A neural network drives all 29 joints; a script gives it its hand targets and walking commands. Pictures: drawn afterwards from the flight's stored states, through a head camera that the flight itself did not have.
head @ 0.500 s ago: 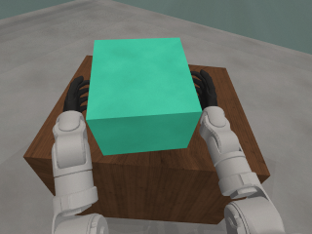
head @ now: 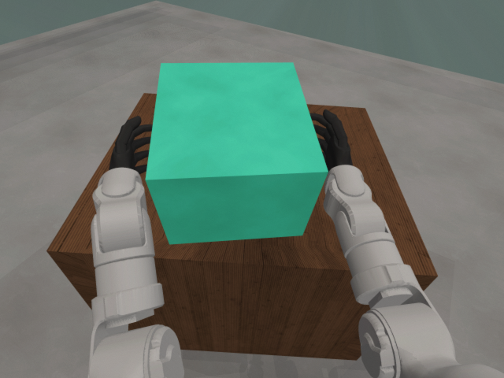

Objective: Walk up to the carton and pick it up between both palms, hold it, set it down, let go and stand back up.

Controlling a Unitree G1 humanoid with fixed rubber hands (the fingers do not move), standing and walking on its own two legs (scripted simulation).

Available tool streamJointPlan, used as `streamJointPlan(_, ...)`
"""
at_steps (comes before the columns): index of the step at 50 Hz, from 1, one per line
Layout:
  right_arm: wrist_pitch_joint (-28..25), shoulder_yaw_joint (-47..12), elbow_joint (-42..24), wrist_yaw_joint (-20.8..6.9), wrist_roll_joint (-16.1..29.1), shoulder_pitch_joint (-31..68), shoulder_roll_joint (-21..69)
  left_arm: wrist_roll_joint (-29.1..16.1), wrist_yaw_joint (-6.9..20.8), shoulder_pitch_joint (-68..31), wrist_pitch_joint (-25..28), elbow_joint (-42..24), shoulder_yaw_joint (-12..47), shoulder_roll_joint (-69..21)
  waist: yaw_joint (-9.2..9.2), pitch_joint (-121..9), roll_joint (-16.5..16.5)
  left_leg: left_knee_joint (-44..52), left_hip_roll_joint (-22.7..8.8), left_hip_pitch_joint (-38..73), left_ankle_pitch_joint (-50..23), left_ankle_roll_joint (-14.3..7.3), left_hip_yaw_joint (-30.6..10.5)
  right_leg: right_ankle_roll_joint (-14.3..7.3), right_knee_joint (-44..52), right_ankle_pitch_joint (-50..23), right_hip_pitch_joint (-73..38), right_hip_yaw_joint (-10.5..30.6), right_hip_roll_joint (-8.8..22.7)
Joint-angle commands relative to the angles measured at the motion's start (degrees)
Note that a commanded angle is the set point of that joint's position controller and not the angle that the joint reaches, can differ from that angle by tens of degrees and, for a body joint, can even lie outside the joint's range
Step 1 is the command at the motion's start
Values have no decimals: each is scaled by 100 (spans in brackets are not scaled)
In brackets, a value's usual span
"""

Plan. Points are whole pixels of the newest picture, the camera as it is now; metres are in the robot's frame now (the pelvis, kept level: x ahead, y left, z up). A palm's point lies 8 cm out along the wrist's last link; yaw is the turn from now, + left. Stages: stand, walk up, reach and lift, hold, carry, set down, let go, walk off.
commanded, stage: hold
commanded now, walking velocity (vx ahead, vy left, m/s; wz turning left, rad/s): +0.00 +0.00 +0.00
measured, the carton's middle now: (233, 150) +0.43 +0.00 +0.15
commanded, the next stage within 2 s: none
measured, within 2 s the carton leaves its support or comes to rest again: neither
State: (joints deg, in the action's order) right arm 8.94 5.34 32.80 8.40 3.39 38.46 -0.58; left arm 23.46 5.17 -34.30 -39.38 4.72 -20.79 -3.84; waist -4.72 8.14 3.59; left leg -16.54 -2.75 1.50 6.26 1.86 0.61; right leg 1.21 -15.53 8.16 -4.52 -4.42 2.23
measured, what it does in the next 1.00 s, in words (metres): stands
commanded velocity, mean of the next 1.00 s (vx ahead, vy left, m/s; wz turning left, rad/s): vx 0.00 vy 0.00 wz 0.00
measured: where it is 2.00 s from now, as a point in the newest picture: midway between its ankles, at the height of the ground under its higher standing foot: outside the picture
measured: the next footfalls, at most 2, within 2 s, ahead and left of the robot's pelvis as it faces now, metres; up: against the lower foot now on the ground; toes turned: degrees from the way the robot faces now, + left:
none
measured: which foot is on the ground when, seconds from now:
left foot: down 0.00-1.00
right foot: down 0.00-1.00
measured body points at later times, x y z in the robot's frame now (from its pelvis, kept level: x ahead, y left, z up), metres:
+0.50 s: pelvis +0.02 +0.00 +0.00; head +0.00 +0.03 +0.45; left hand +0.39 +0.17 +0.16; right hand +0.39 -0.15 +0.17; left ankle +0.05 +0.14 -0.75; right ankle +0.02 -0.13 -0.75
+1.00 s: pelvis +0.01 +0.00 +0.00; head -0.02 +0.03 +0.45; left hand +0.38 +0.17 +0.17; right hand +0.38 -0.15 +0.18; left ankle +0.05 +0.14 -0.75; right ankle +0.02 -0.13 -0.75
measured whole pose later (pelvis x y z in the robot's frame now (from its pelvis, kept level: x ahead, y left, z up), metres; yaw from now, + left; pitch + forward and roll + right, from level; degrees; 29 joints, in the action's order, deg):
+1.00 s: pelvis +0.01 +0.00 +0.00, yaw +0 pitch -11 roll -1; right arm 9.0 3.6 29.8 9.1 5.4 36.4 -0.8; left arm 22.7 4.9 -31.8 -39.9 1.0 -19.3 -3.7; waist -5.2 7.8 4.4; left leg -17.4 -2.7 1.1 7.2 1.7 0.6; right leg 1.4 -15.0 8.5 -4.9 -4.7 2.2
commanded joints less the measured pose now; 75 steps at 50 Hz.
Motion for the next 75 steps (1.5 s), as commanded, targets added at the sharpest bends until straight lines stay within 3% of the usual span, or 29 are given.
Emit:
streamJointPlan(1,-321,-1754,-1090,-754,74,3178,2304,-796,912,-3149,371,-438,2146,-2045,-103,-2040,-227,224,462,589,-218,-202,513,-14,290,30,-149,-303,-459)
streamJointPlan(2,-344,-1866,-1497,-749,99,3423,2493,-801,924,-3241,436,-590,2134,-2138,-101,-2212,-216,170,509,598,-239,-268,540,62,228,-91,-64,-361,-456)
streamJointPlan(8,-402,-1733,-1138,-784,84,3150,2163,-771,895,-2922,411,-307,2145,-2031,-57,-2247,-283,90,431,575,-486,-138,527,18,265,-270,-209,-306,-442)
streamJointPlan(11,-412,-2026,-1383,-670,324,2940,2323,-966,916,-2763,408,-864,2430,-2041,-114,-2412,-387,-68,497,740,-1236,-81,571,103,99,-1269,-463,-318,-400)
streamJointPlan(14,-366,-2378,-1849,-548,549,3106,2452,-1013,913,-2726,455,-1028,2338,-1954,-29,-2622,-120,-72,554,754,-1404,-116,482,131,56,-1764,-814,-265,-406)
streamJointPlan(16,-322,-2324,-1845,-536,509,2996,2363,-891,900,-2812,437,-1120,2399,-1861,-120,-2403,-404,-80,540,856,-1429,-42,435,128,73,-1555,-553,-324,-405)
streamJointPlan(21,-279,-2355,-1885,-525,473,2653,2368,-1022,912,-2727,430,-1355,2689,-2047,-179,-2346,-371,-130,468,863,-1511,-11,383,34,113,-1364,-572,-285,-465)
streamJointPlan(24,-213,-2434,-1946,-541,554,2682,2372,-1009,884,-2700,363,-1338,2625,-1950,-19,-2137,-400,-71,479,789,-1384,9,415,132,157,-1209,-560,-347,-471)
streamJointPlan(25,-177,-2307,-1827,-522,532,2515,2123,-952,918,-2526,305,-1151,2585,-1981,-170,-2151,-363,-7,489,704,-1160,-21,447,66,199,-1012,-445,-300,-468)
streamJointPlan(26,-174,-2252,-1760,-536,504,2606,2159,-935,937,-2566,293,-1244,2664,-2024,-157,-2117,-629,21,470,770,-1192,23,456,42,210,-873,-334,-388,-415)
streamJointPlan(29,-228,-2339,-1917,-566,454,2417,2284,-1049,941,-2403,307,-1331,2690,-2059,-172,-2493,-385,-178,467,796,-1607,35,388,16,142,-1311,-507,-286,-443)
streamJointPlan(30,-250,-2296,-2049,-558,510,2520,2246,-1033,934,-2463,305,-1444,2702,-2054,-187,-2514,-562,-158,467,915,-1693,65,427,44,95,-1411,-469,-340,-469)
streamJointPlan(32,-223,-2395,-2074,-543,470,2558,2186,-1011,957,-2361,312,-1265,2622,-1984,-205,-2274,-256,-141,461,808,-1563,14,459,54,175,-1245,-543,-324,-521)
streamJointPlan(33,-210,-2417,-2036,-536,487,2745,2178,-938,946,-2505,287,-1216,2525,-1887,-40,-2144,-258,-130,482,830,-1372,-40,453,87,163,-1177,-481,-370,-472)
streamJointPlan(35,-274,-2392,-2308,-527,497,2705,2107,-1045,920,-2506,290,-1567,2759,-2099,-116,-2366,-471,-86,466,829,-1527,34,391,62,113,-1364,-549,-360,-501)
streamJointPlan(43,-251,-2158,-1674,-627,422,3058,2182,-994,871,-2931,303,-850,2701,-2125,-81,-2142,-532,68,444,551,-638,-60,494,-7,205,-275,-140,-382,-420)
streamJointPlan(48,-264,-2026,-1603,-669,378,2944,2246,-950,902,-2882,391,-950,2626,-2142,-175,-2406,-469,30,472,674,-846,-40,458,13,161,-536,-287,-368,-505)
streamJointPlan(49,-227,-2152,-1551,-662,382,3068,2301,-994,895,-2873,387,-853,2479,-2109,-32,-2276,-330,-27,475,467,-776,-95,416,56,121,-593,-381,-306,-422)
streamJointPlan(52,-214,-2053,-1435,-684,298,3043,2285,-932,928,-2963,369,-609,2369,-2060,-101,-2099,-300,60,462,525,-473,-118,475,23,226,-307,-269,-304,-397)
streamJointPlan(55,-255,-1999,-1417,-685,235,3173,2257,-845,942,-2967,322,-585,2122,-1925,19,-1941,-83,108,468,436,-309,-184,471,78,258,-227,-223,-329,-380)
streamJointPlan(59,-332,-1894,-1269,-696,121,3195,2305,-855,955,-3073,327,-606,2256,-2074,-121,-1936,-305,90,441,561,-333,-168,464,-30,214,-33,20,-370,-434)
streamJointPlan(60,-366,-1936,-1236,-713,175,3254,2242,-940,941,-3162,367,-561,2330,-2085,22,-2049,-475,98,426,438,-385,-101,546,33,146,-140,-122,-350,-394)
streamJointPlan(64,-452,-1987,-1542,-700,325,3095,2281,-987,892,-2900,446,-870,2515,-2124,-101,-2378,-562,-64,417,732,-1036,-43,504,6,128,-868,-348,-331,-452)
streamJointPlan(66,-377,-2048,-1504,-675,314,3035,2283,-989,886,-2851,419,-793,2573,-2179,-207,-2289,-504,-78,467,794,-1004,-3,498,38,149,-793,-339,-363,-483)
streamJointPlan(68,-350,-2029,-1495,-661,275,3019,2235,-985,871,-2852,377,-713,2337,-1912,-72,-2291,-147,-37,472,706,-709,-150,434,51,199,-656,-248,-250,-398)
streamJointPlan(70,-363,-2056,-1624,-644,314,3045,2363,-1020,910,-3062,444,-934,2533,-2073,-149,-2497,-384,0,512,553,-726,-138,512,58,152,-622,-235,-316,-418)
streamJointPlan(71,-333,-2099,-1549,-642,286,3129,2389,-1034,877,-3063,452,-799,2454,-2009,-87,-2350,-234,-13,484,545,-690,-147,514,55,150,-626,-262,-295,-444)
streamJointPlan(74,-411,-2223,-2020,-647,377,3005,2461,-1088,844,-2671,502,-962,2657,-2186,-146,-2866,-222,-147,547,863,-1422,-62,461,70,32,-1362,-507,-306,-498)
streamJointPlan(75,-395,-2363,-2120,-597,452,3164,2468,-1111,849,-2787,494,-997,2618,-2150,-40,-2898,-250,-203,577,842,-1425,-93,474,77,-18,-1585,-567,-267,-428)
